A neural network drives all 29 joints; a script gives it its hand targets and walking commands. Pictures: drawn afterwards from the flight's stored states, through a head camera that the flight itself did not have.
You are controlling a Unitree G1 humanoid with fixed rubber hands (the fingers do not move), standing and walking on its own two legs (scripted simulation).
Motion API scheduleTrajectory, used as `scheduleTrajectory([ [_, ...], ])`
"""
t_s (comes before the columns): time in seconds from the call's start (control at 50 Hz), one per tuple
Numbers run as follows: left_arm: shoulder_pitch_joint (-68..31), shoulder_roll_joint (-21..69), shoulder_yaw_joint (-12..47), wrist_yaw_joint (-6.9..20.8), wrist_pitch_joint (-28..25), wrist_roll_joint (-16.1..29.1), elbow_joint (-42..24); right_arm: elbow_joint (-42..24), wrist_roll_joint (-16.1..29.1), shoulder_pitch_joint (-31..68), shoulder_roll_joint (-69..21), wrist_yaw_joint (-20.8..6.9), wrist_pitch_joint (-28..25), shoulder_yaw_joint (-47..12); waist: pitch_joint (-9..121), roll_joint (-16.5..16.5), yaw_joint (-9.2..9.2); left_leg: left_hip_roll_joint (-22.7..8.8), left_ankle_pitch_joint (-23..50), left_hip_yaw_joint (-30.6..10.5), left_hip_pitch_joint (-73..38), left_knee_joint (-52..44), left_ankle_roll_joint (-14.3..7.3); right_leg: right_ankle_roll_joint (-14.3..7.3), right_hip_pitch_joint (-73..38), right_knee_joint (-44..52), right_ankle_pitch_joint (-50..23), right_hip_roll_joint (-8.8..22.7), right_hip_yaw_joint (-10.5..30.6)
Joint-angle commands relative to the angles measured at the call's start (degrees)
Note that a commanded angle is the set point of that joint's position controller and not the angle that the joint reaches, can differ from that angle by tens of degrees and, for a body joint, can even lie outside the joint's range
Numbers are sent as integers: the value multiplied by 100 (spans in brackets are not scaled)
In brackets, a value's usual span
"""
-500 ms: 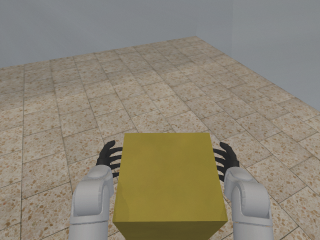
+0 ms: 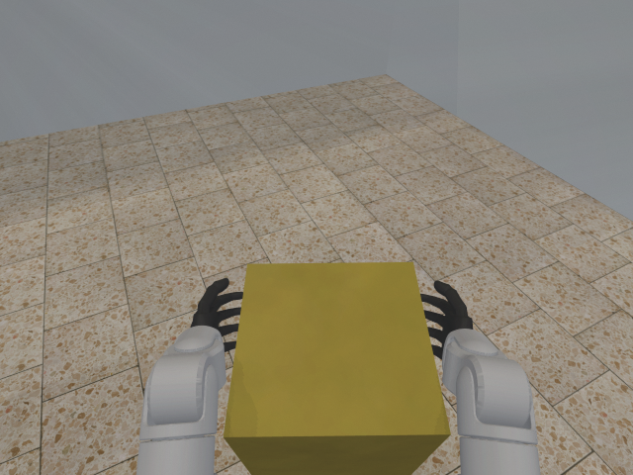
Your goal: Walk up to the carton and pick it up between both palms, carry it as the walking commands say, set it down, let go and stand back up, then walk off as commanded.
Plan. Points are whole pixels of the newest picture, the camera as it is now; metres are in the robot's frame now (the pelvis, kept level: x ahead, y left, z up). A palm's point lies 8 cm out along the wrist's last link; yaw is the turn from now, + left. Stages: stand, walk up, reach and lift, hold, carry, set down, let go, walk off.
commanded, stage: carry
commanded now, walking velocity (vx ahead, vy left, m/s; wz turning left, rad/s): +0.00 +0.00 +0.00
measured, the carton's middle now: (330, 378) +0.27 -0.01 -0.01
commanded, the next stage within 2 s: none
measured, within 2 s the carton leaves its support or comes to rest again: neither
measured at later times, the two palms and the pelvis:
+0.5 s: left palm (213, 336) +0.28 +0.14 +0.08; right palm (461, 342) +0.28 -0.16 +0.08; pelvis +0.00 -0.01 +0.00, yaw +0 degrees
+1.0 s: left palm (202, 384) +0.23 +0.14 +0.07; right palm (471, 387) +0.22 -0.16 +0.07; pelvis -0.05 +0.00 -0.01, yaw +0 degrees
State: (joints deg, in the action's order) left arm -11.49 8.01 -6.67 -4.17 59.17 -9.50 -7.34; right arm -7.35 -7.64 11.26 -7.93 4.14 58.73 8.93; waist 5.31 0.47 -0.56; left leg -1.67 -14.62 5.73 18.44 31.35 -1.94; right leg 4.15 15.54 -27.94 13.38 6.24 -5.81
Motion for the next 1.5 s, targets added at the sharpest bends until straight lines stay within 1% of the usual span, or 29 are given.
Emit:
scheduleTrajectory([
  [0.0,-2401,4779,3233,1175,-126,1731,-455,-191,1628,2177,-4455,-1310,6,-3273,1354,20,-24,-546,1094,-434,-615,-589,67,-223,-200,313,-460,250,46],
  [0.18,-2232,4715,3162,1166,-43,1740,-314,-206,1708,2254,-4603,-1300,84,-3413,1261,-149,8,-557,1085,-372,-545,-523,86,-239,-200,376,-618,254,55],
  [0.2,-2254,4684,3201,1154,-74,1730,-381,-105,1665,2072,-4566,-1317,79,-3382,1220,87,-11,-552,1162,-397,-554,-592,84,-244,-133,308,-573,228,55],
  [0.28,-2413,4673,3251,1183,-114,1750,-384,-184,1716,2293,-4647,-1308,30,-3414,1224,-43,-15,-545,780,-372,-558,-582,83,-267,-46,443,-124,232,118],
  [0.3,-2373,4769,3308,1177,-75,1787,-409,-403,1818,2432,-4696,-1297,32,-3504,1198,129,-8,-563,758,-425,-429,-625,67,-258,-174,386,-186,206,84],
  [0.4,-2344,4715,3191,1182,-62,1718,-320,-341,1712,2407,-4647,-1298,39,-3448,1373,-62,-15,-552,1106,-360,-597,-464,80,-280,-196,359,-728,252,79],
  [0.58,-2366,4699,3215,1158,-107,1728,-450,-166,1651,2114,-4512,-1307,12,-3346,1355,96,-23,-575,1051,-365,-550,-497,100,-292,-187,367,-515,256,93],
  [0.68,-2221,4871,3409,1169,-66,1853,-545,-352,1833,2117,-4681,-1310,80,-3617,1369,-4,-33,-665,1762,-366,-569,-346,107,-257,-243,141,-1371,317,80],
  [0.72,-2208,4958,3704,1166,99,2049,-1055,-1038,2139,2257,-4765,-1283,211,-3959,1402,103,-32,-696,2415,-348,-470,-120,98,-248,-356,-22,-2193,360,83],
  [0.78,-1834,4960,3949,1162,508,2224,-1197,-1177,2352,1892,-4871,-1303,639,-4282,1598,-221,-59,-650,2321,-329,-390,205,132,-390,-342,-185,-2855,497,210],
  [0.84,-1736,5083,4122,1223,761,2285,-1290,-1307,2411,1741,-4920,-1372,883,-4405,1718,7,-70,-706,2741,-352,-317,308,120,-378,-332,-423,-3117,478,156],
  [0.9,-1863,5252,4209,1273,872,2375,-1530,-1734,2594,2139,-5011,-1436,973,-4539,1694,-137,-64,-775,2488,-456,-123,227,61,-420,-192,-424,-2475,423,116],
  [1.0,-2316,5315,4377,1258,890,2510,-1952,-1875,2581,2170,-5113,-1524,1025,-4505,1601,569,-35,-939,1223,-610,118,-175,-182,-435,269,-623,-667,107,-52],
  [1.04,-2247,5343,4378,1262,934,2502,-1829,-1696,2555,2038,-5093,-1540,1056,-4456,1371,430,-28,-896,98,-611,599,-279,-214,-508,356,-668,72,36,-73],
  [1.08,-2039,5288,4290,1287,996,2395,-1632,-1774,2505,2086,-4976,-1543,1053,-4400,1232,209,7,-633,-594,-378,946,107,-120,-663,507,-210,603,264,378],
  [1.1,-2268,5359,4286,1288,984,2417,-1654,-1725,2512,2177,-4941,-1577,1055,-4389,1243,-238,36,-335,-561,-127,826,835,-47,-822,806,173,688,545,701],
  [1.12,-2251,5333,4205,1294,983,2390,-1665,-1697,2541,2278,-4989,-1572,1070,-4427,1301,-1195,100,122,-615,299,440,2410,61,-1162,1451,824,953,1090,1183],
  [1.14,-2054,5296,4168,1285,1004,2389,-1544,-1695,2602,2255,-4909,-1579,1069,-4436,1295,-1741,91,60,-1073,-29,287,3329,64,-1352,1849,1404,1243,1691,1565],
  [1.16,-2093,5172,4053,1293,1010,2363,-1621,-1611,2634,2331,-5012,-1576,1087,-4468,1197,-1812,-43,-109,-1214,-486,228,3543,35,-1203,2021,1525,1299,1786,1305],
  [1.2,-2374,5300,4147,1300,1033,2412,-1734,-1468,2678,2169,-5111,-1602,1121,-4466,1268,-1453,-184,-466,-933,-858,185,1863,-83,-614,1401,940,792,1384,656],
  [1.24,-2189,5469,4121,1257,1059,2293,-1580,-1524,2714,2341,-5247,-1619,1109,-4488,1461,-36,-99,-62,7,-521,10,-332,-25,-444,592,-886,280,354,-331],
  [1.26,-1961,5442,4091,1236,1077,2215,-1433,-1622,2770,2291,-5171,-1665,1123,-4416,1243,1082,5,-1010,1071,-1736,-176,-838,-114,-314,1367,-1827,1204,151,-277],
  [1.28,-2086,5334,4275,1217,1082,2326,-1703,-1665,2776,2013,-5003,-1682,1063,-4358,1281,2706,-57,-2290,1806,-3315,456,-1705,-841,-179,1984,-3453,2627,-514,-177],
  [1.3,-2313,5445,4283,1183,1065,2418,-1720,-1833,2750,2272,-5156,-1658,1107,-4337,1135,2492,-15,-2293,1011,-3355,1076,-1938,-1059,-296,1711,-4372,2540,-618,888],
  [1.34,-2334,5662,4274,1177,1006,2575,-1545,-1919,2750,2643,-5158,-1686,1113,-4274,1217,985,82,-1503,553,-1935,613,-1295,-519,-352,2000,-5010,1260,-687,981],
  [1.4,-2207,5655,4419,1148,900,2612,-1739,-1912,2691,2400,-4980,-1719,1029,-4222,1579,813,111,-1145,736,-1275,-422,-1021,-180,-127,2069,-4691,814,-686,576],
  [1.42,-2123,5628,4458,1143,905,2618,-1740,-1785,2628,2092,-4889,-1699,1025,-4169,1660,663,114,-1163,654,-1443,-722,-1133,-135,-66,2035,-4306,887,-731,413],
  [1.46,-1907,5248,4369,1106,965,2562,-1676,-1486,2470,1684,-4826,-1675,1059,-3994,1686,1150,110,-1262,360,-1660,-907,-1443,-215,-5,1613,-3445,1289,-756,292],
  [1.48,-1904,5299,4322,1118,1012,2512,-1501,-1466,2428,1874,-4859,-1660,1079,-3908,1632,1064,119,-1331,370,-1681,-976,-1558,-300,-55,1352,-2918,1583,-815,219],
])
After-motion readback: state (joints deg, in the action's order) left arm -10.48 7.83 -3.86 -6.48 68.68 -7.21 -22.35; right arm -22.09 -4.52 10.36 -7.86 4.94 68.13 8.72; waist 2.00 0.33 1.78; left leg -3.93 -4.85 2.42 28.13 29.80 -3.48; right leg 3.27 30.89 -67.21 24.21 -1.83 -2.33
